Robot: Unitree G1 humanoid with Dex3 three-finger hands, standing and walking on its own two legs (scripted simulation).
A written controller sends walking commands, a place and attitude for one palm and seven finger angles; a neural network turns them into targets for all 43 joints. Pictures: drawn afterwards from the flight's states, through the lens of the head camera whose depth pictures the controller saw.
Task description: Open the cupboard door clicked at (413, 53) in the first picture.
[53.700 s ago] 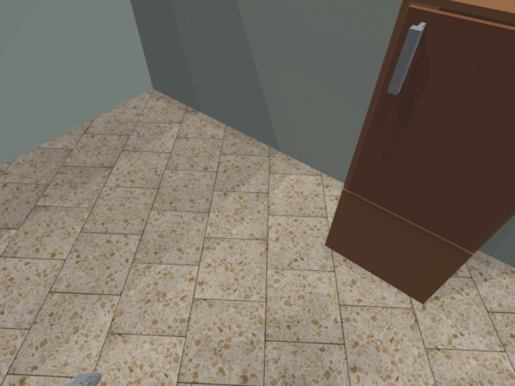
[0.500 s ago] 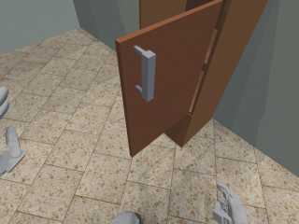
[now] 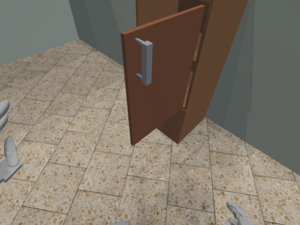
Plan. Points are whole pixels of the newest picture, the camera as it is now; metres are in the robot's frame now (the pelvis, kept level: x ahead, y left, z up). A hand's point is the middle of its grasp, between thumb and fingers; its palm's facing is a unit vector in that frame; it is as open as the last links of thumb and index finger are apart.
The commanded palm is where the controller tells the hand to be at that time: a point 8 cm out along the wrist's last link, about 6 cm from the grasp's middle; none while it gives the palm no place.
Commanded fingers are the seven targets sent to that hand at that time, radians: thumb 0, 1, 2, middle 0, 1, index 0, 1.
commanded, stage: stop stepping back and stand still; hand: left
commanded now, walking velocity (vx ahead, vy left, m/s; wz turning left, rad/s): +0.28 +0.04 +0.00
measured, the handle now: (142, 62) +0.57 +0.08 +0.15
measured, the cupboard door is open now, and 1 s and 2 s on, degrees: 88 88 88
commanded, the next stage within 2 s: let the arm hang, fingers relaxed in 0.58 s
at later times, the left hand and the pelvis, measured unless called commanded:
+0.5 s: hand (15, 178) +0.16 +0.25 +0.17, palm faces +0.46 -0.75 -0.47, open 7.4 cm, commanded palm +0.10 +0.29 +0.18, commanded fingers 0.00 0.90 0.90 -0.20 -0.30 -0.20 -0.30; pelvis -0.02 -0.01 +0.00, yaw +2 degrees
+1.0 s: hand out of the picture +0.01 +0.18 -0.17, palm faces +0.08 -0.98 -0.18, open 7.1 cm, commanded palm none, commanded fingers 0.00 0.90 0.90 -0.20 -0.30 -0.20 -0.30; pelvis -0.04 +0.00 +0.00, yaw +5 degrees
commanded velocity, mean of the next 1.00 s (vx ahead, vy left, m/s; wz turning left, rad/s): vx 0.04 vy -0.01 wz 0.00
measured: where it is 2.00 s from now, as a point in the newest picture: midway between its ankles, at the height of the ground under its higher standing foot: outside the picture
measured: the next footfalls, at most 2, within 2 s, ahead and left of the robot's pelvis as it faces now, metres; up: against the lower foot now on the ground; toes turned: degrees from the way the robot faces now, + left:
left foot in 0.14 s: +0.03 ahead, +0.15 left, +0.00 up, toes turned +5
left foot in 0.60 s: +0.03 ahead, +0.13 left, +0.00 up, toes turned +5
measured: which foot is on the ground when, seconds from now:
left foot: up 0.00-0.12, down 0.14-0.36, up 0.38-0.58, down 0.60-1.00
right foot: down 0.00-1.00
